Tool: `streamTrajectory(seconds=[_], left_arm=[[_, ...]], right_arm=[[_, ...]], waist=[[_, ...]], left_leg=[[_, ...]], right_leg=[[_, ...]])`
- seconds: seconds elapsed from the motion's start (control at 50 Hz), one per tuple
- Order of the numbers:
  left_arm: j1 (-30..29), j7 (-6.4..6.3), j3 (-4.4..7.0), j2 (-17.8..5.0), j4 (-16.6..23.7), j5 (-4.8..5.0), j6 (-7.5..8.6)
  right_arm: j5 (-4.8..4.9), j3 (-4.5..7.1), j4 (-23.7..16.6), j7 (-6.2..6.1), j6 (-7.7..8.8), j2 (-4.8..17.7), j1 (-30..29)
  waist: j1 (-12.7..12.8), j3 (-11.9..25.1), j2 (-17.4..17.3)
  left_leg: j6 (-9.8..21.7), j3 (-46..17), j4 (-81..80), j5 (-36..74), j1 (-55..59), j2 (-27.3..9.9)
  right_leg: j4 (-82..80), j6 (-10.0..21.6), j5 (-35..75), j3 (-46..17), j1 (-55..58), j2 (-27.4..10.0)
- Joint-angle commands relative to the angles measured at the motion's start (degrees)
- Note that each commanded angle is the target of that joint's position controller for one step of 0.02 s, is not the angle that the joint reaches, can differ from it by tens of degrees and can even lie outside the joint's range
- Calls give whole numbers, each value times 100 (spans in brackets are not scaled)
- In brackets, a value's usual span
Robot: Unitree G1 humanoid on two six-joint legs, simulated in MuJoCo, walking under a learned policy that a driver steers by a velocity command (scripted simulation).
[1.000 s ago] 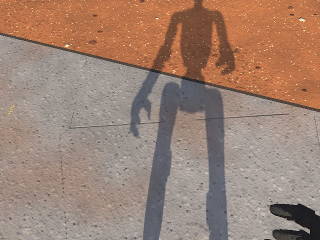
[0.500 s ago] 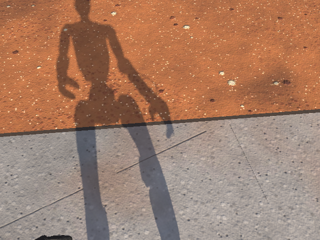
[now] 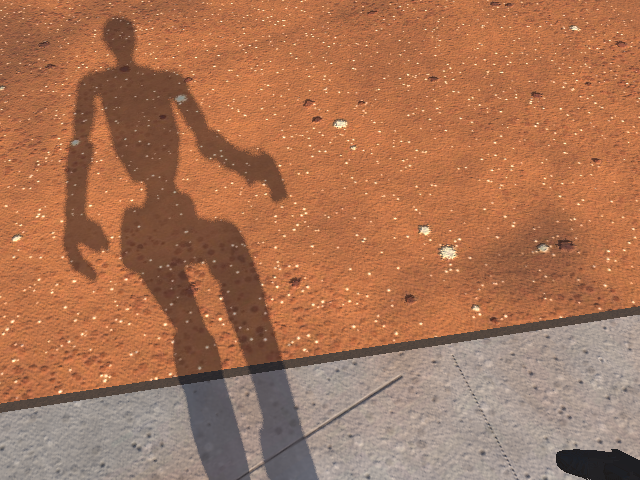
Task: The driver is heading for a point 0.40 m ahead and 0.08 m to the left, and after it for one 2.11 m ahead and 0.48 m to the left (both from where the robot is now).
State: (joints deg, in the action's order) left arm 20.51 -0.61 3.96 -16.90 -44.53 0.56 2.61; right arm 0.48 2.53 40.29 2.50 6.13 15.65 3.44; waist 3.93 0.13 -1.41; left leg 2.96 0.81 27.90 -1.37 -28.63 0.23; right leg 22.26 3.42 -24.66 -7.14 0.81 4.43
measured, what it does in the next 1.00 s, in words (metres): walks ahead, turning left: left foot, then right foot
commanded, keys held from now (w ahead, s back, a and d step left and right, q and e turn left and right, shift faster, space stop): w+q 0.50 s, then q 0.26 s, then no key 0.04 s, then e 0.20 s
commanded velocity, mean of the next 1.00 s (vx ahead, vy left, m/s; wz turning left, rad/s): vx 0.35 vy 0.00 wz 0.39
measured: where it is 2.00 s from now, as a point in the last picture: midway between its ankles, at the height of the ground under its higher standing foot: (310, 404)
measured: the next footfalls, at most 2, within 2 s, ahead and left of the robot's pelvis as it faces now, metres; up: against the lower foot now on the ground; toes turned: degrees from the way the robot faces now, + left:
left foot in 0.02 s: +0.17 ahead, +0.10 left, +0.00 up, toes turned +0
right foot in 0.50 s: +0.47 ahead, -0.05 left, +0.00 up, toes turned +20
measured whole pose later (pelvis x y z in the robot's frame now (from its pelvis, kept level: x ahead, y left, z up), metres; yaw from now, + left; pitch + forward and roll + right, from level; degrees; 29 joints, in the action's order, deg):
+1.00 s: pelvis +0.44 +0.08 +0.00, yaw +26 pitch +2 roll -1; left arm 12.6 1.2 2.4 -17.2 -48.4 0.4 2.4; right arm -1.8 2.0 35.3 -0.2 -0.6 14.3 4.6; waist 3.5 -3.0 1.0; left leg 0.9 0.3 29.7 -9.0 -22.3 -0.5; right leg 37.2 -2.2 -28.9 2.4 -13.5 -2.7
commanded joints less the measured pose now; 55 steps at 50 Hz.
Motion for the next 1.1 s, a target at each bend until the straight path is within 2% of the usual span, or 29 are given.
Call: streamTrajectory(seconds=[0.02, 0.04, 0.06, 0.08, 0.1, 0.12, 0.14, 0.2, 0.32, 0.42, 0.46, 0.48, 0.5, 0.52, 0.54, 0.56, 0.6, 0.64, 0.7, 0.78, 0.86, 0.9, 0.92, 0.94, 0.96, 0.98, 1.0, 1.04, 1.1], left_arm=[[-121, -70, 131, -747, 346, -89, 5], [513, -49, 18, -371, 459, -97, 103], [372, -4, -17, -470, 489, -98, 217], [-199, 63, 49, -776, 621, 50, 313], [-656, 88, 25, -752, 721, 64, 384], [-881, 91, 36, -705, 784, -46, 424], [-843, 77, 68, -688, 800, -135, 422], [-727, 42, 41, -496, 821, -176, 341], [-1910, 57, -73, -207, 1088, -121, 357], [-2430, 169, -4, -392, 1232, -20, 467], [-2140, 169, 70, -533, 1169, -1, 516], [-1661, 137, 144, -652, 1049, -18, 537], [-906, 89, 231, -872, 949, -105, 556], [-172, 31, 356, -1375, 886, -244, 512], [-11, 73, 335, -1217, 752, -145, 417], [-351, 62, 208, -737, 877, -94, 367], [-900, 61, 83, -403, 912, -127, 270], [-1206, 84, 53, -351, 822, -140, 246], [-1351, 47, 159, -645, 656, -150, 229], [-1465, -43, 199, -790, 511, -62, 102], [-1141, 38, 193, -930, 200, 62, 42], [-1212, 98, 136, -876, 94, 160, 43], [-1105, 138, 55, -687, -1, 159, 72], [-878, 180, -52, -460, -25, -1, 136], [-267, 246, -210, -103, -73, -215, 167], [-376, 228, -216, -199, -107, -79, 62], [-767, 191, -109, -620, 14, 47, -30], [-847, 38, 34, -862, -31, 61, -240], [-404, -113, 104, -701, -157, 66, -495]], right_arm=[[-48, 383, -39, -15, 87, 1124, 1393], [-72, 516, 31, -2, 51, 1634, 1919], [105, 422, 139, 36, 17, 1247, 2033], [129, 333, 54, 1, -19, 964, 1693], [40, 301, -53, -29, -69, 882, 1404], [0, 261, -88, -38, -104, 794, 1216], [-36, 222, -127, -62, -100, 717, 1124], [6, 238, -134, -139, -117, 778, 1128], [101, 322, 81, -320, -235, 997, 1640], [133, 324, 198, -379, -372, 950, 2012], [119, 351, 161, -395, -413, 975, 1888], [110, 326, 107, -384, -419, 892, 1763], [56, 243, -6, -353, -396, 663, 1636], [69, 138, -146, -364, -357, 322, 2072], [96, 97, -229, -373, -336, 422, 2476], [122, 239, -134, -381, -375, 946, 2260], [33, 329, -288, -400, -505, 1042, 1568], [46, 337, -336, -382, -647, 795, 1624], [57, 254, -518, -358, -749, 491, 1423], [16, 208, -652, -226, -717, 452, 1034], [-42, 187, -852, -142, -660, 449, 507], [-86, 197, -758, -151, -619, 441, 687], [-116, 233, -659, -194, -588, 542, 877], [-190, 316, -680, -279, -574, 969, 1037], [-354, 273, -810, -372, -629, 1112, 979], [-306, 149, -718, -357, -652, 609, 946], [-250, 138, -662, -312, -645, 593, 842], [-184, 265, -575, -334, -627, 969, 579], [-156, 288, -529, -409, -623, 901, 60]], waist=[[-938, 1225, 345], [-736, 1885, -1069], [-818, 1872, -1357], [-882, 1004, -806], [-844, 512, -232], [-703, 112, 97], [-531, 80, 29], [-361, 137, -281], [-740, -3, -307], [-838, -23, -398], [-622, 23, -574], [-344, 247, -571], [36, 901, -390], [86, 1786, 676], [-89, 2120, 1994], [-72, 1380, 1217], [-210, 437, 429], [-488, 158, 696], [-527, 152, 892], [-421, 429, 701], [-272, 432, 618], [-471, 465, 594], [-571, 540, 466], [-539, 874, 50], [-274, 1479, -853], [-488, 1802, -1079], [-587, 1421, -846], [-553, 867, -698], [-234, 508, -682]], left_leg=[[707, -668, 79, 238, 2481, -465], [1666, -3208, -198, -435, 4510, -1668], [1804, -4644, -1029, -1647, 4956, -1904], [1530, -4087, -1146, -2192, 4359, -1813], [1366, -3460, -1237, -1910, 3585, -1586], [1300, -3023, -1362, -1369, 2908, -1369], [1240, -2737, -1451, -821, 2546, -1187], [1297, -2243, -1586, 148, 2057, -927], [940, -1679, -1468, 363, 1505, -498], [811, -2370, -921, -53, 2119, -710], [719, -2609, -576, 195, 2259, -772], [586, -2515, -167, 529, 2147, -589], [407, -2226, 906, 468, 1668, -333], [-32, -1449, 2815, -937, 101, 415], [-229, -1131, 4025, -3493, -1068, 513], [-337, -1239, 4570, -3273, -1368, 148], [-537, -864, 4546, -2747, -1188, -134], [-596, -657, 4088, -2499, -735, -370], [-706, -417, 3364, -1941, -620, -425], [-588, -259, 2115, -722, -63, -445], [-372, -195, 1042, -784, 459, -204], [-181, -112, 60, -363, 1113, -67], [-47, -117, -566, 386, 1846, -46], [141, -739, -480, 2554, 2829, -748], [909, -1820, 62, 4362, 4004, -2074], [1434, -2091, -106, 3601, 3662, -2306], [1381, -1906, -350, 2787, 3313, -2036], [1184, -1569, -651, 1878, 2665, -1915], [1083, -874, -1006, 1064, 1608, -1741]], right_leg=[[2321, 329, 4932, -8, -642, -1103], [4508, -201, 2084, 440, -2834, -164], [5124, -269, -574, 30, -4025, 12], [5344, -215, -251, -132, -4560, -349], [5109, -173, 156, -1, -4509, -560], [4632, -195, 416, 88, -4403, -711], [4217, -231, 645, 91, -4083, -854], [3489, -479, 809, 270, -3732, -869], [1322, -732, 2720, 385, -3143, -500], [493, -600, 2559, 202, -2830, -293], [293, -424, 2159, 213, -2384, -301], [34, -252, 2247, 295, -1647, -340], [245, 75, 2247, -111, -306, -912], [381, 808, 2461, -1766, 1752, -2193], [46, 1360, 2421, -3461, 2235, -3043], [-4, 1205, 2623, -2961, 1519, -2892], [-26, 910, 4333, -1279, 85, -2346], [-304, 768, 4605, -456, -827, -1970], [-680, 965, 4850, 98, -1113, -1976], [-705, 877, 4656, 776, -1023, -1900], [-360, 814, 4452, 732, -798, -1916], [74, 625, 4090, 620, -821, -1805], [385, 386, 3724, 656, -1055, -1576], [890, -21, 2753, 835, -1506, -1209], [1661, -471, -16, 938, -2443, -853], [2188, -669, -1432, 505, -2487, -881], [2549, -735, -1501, 475, -2690, -866], [3392, -815, -1197, 490, -3013, -831], [4012, -916, -609, 629, -2653, -755]])
Keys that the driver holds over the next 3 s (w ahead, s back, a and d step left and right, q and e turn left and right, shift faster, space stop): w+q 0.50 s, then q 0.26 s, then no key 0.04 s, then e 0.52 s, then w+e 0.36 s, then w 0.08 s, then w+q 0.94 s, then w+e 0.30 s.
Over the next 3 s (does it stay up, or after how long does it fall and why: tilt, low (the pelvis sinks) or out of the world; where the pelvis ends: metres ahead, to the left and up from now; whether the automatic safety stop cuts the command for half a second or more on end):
stays up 1.16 0.30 0.02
